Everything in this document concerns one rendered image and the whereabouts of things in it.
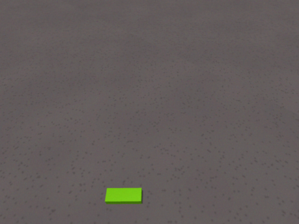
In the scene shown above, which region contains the carton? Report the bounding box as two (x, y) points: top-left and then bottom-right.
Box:
(105, 188), (142, 204)

